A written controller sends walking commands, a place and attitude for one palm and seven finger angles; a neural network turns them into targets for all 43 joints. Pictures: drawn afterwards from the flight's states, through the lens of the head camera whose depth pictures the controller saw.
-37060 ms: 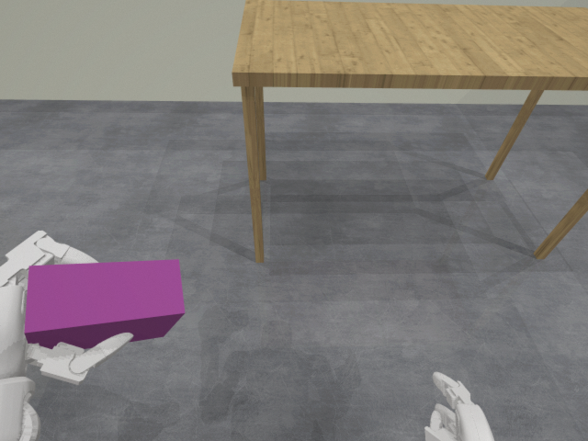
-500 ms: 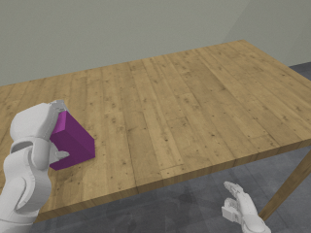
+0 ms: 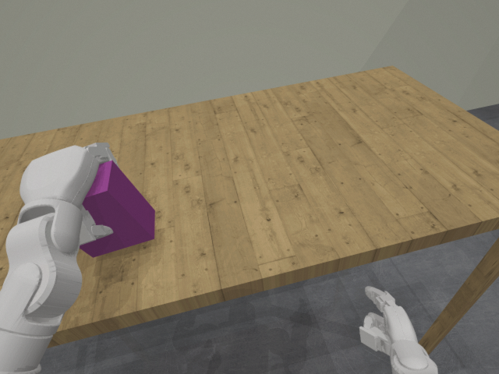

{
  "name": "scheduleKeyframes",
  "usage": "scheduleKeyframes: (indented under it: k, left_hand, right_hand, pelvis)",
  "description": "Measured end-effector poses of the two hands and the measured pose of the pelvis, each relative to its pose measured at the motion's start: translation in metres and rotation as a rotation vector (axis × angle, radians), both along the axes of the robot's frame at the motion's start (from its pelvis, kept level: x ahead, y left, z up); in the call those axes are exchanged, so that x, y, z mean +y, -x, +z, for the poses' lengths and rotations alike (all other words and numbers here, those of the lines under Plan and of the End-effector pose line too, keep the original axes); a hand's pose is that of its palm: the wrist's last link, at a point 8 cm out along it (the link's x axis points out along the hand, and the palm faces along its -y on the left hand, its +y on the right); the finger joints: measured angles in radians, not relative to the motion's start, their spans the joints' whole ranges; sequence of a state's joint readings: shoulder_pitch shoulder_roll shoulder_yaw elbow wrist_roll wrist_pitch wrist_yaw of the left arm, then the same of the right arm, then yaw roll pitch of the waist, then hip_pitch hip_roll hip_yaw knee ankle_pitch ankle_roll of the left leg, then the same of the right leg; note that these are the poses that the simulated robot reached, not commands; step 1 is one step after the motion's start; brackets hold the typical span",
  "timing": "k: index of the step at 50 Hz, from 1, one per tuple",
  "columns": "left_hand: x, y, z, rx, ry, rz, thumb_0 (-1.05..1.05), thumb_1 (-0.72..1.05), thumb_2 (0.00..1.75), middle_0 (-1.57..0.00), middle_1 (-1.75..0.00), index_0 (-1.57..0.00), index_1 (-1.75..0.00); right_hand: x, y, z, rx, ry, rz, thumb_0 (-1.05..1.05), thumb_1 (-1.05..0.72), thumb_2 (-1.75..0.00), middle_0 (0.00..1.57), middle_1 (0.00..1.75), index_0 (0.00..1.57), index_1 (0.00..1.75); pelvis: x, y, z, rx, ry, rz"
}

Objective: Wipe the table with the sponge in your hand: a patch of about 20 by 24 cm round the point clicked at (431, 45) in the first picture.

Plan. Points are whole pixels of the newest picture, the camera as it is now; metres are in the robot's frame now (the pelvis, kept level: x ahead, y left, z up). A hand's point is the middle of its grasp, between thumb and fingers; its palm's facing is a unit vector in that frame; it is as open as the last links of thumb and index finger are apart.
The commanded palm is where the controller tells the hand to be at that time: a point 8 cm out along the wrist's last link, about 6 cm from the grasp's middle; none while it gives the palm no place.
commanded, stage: lift the sponge slowly off the table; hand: left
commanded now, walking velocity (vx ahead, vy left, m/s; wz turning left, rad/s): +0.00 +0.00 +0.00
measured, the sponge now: (110, 220) +0.27 +0.28 +0.14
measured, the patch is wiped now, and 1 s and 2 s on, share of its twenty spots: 0.95 0.95 0.95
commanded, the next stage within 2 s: bring the sponge back beside the body in 0.90 s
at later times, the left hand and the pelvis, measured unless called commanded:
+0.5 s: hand (77, 180) +0.26 +0.28 +0.23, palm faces +0.24 -0.10 -0.97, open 10.0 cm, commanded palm +0.22 +0.29 +0.31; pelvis -0.01 +0.00 +0.00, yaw +0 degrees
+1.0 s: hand (66, 166) +0.26 +0.28 +0.26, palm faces +0.30 -0.12 -0.95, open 10.0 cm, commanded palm +0.21 +0.28 +0.33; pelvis -0.01 +0.00 +0.00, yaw +0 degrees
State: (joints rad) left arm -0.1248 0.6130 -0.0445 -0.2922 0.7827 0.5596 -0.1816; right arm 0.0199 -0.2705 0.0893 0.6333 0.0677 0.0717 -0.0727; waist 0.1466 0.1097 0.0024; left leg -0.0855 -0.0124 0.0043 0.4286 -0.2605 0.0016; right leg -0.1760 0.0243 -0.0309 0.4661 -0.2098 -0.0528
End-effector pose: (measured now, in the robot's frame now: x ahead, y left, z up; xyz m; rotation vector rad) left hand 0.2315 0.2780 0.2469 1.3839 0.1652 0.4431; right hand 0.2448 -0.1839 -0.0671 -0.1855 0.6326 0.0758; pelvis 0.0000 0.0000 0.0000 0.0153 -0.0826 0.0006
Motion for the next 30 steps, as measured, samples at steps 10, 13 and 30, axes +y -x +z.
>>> scheduleKeyframes:
  k: [10, 13, 30]
  left_hand:
    - [-0.002, -0.001, 0.014, -0.021, -0.004, 0.003, 0.0, -0.51, 1.07, -0.73, -1.35, -0.76, -1.33]
    - [0.0, 0.0, 0.017, -0.021, -0.007, 0.006, 0.0, -0.51, 1.07, -0.73, -1.35, -0.76, -1.33]
    - [0.005, -0.006, 0.036, -0.031, -0.029, 0.017, 0.0, -0.51, 1.07, -0.73, -1.35, -0.76, -1.33]
  right_hand:
    - [0.0, 0.004, 0.001, -0.011, -0.012, 0.002, 0.01, -0.91, -0.9, 0.21, 0.3, 0.2, 0.29]
    - [0.0, 0.005, 0.002, -0.012, -0.013, 0.003, 0.01, -0.91, -0.9, 0.21, 0.3, 0.2, 0.29]
    - [0.0, 0.007, 0.002, -0.023, -0.001, 0.003, 0.01, -0.91, -0.9, 0.21, 0.3, 0.2, 0.29]
  pelvis:
    - [-0.001, 0.005, 0.0, -0.002, -0.003, -0.002]
    - [-0.002, 0.006, 0.0, -0.003, -0.004, -0.004]
    - [-0.002, 0.012, -0.001, -0.004, -0.005, 0.005]
